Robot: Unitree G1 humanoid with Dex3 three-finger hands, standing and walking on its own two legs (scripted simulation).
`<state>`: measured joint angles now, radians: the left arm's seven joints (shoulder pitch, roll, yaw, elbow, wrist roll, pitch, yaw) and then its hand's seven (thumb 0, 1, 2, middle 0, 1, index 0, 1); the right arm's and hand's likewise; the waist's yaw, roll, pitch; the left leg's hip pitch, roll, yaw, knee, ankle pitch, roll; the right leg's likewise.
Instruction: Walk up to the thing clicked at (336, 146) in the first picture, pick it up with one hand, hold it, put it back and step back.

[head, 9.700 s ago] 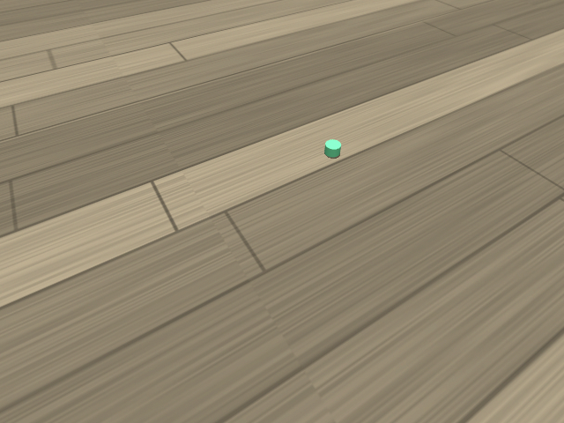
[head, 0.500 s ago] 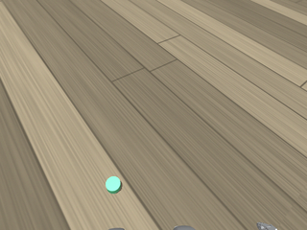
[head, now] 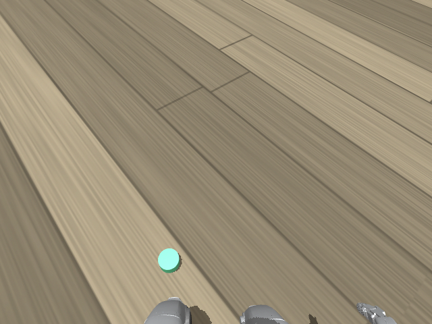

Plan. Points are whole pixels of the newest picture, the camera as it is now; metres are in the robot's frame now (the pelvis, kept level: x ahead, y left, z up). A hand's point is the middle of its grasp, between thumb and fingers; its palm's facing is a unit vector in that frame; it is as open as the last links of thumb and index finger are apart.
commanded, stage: walk up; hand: left
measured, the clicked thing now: (169, 260) +0.40 +0.19 -0.72
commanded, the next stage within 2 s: none
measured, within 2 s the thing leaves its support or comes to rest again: neither
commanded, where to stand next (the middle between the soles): +0.08 -0.05 m, yaw +0 degrees
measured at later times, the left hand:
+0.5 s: hand out of the picture +0.01 +0.20 -0.13, palm faces -0.05 -0.92 -0.38, open 7.3 cm
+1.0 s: hand out of the picture +0.10 +0.25 -0.16, palm faces +0.04 -0.93 -0.35, open 7.3 cm
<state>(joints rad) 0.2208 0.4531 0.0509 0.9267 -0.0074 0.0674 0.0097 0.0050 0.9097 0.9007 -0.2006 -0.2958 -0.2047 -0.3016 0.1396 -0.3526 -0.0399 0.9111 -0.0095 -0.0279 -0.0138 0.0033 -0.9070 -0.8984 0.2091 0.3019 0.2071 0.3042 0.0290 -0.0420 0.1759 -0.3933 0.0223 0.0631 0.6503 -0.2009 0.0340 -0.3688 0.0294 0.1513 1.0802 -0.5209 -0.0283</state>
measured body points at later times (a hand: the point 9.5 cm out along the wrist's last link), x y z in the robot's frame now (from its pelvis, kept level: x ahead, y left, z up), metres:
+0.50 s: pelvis -0.02 -0.07 +0.01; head -0.01 -0.09 +0.45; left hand +0.02 +0.25 -0.11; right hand +0.00 -0.41 -0.12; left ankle +0.00 +0.07 -0.67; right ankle -0.06 -0.19 -0.72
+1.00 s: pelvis +0.03 -0.02 +0.00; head +0.08 +0.01 +0.45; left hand +0.10 +0.30 -0.13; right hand +0.19 -0.32 -0.09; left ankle +0.09 +0.09 -0.72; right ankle +0.01 -0.18 -0.65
